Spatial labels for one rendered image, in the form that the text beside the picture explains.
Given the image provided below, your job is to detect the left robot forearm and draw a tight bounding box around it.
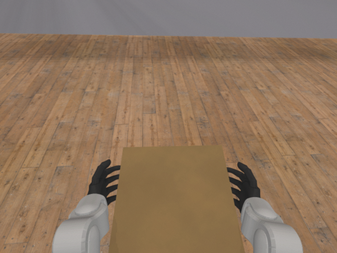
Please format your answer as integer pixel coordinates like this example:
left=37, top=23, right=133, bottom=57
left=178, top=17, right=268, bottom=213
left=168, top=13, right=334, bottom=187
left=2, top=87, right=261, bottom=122
left=52, top=193, right=110, bottom=253

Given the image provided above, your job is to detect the left robot hand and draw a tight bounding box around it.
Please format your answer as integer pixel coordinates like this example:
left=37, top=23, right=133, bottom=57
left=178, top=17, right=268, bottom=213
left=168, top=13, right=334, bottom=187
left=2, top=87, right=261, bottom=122
left=87, top=159, right=121, bottom=205

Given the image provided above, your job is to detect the right robot forearm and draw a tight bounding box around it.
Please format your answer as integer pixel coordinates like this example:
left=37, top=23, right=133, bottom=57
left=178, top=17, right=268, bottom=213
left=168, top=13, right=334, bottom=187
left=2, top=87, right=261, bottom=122
left=241, top=197, right=303, bottom=253

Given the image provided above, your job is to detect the right robot hand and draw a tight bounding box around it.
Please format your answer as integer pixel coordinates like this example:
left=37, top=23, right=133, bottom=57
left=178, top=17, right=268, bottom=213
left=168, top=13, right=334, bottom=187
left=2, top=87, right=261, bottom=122
left=227, top=162, right=260, bottom=213

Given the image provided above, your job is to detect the carton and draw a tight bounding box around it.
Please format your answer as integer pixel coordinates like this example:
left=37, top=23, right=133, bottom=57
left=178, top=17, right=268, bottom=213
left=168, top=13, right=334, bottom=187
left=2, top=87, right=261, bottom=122
left=108, top=145, right=245, bottom=253

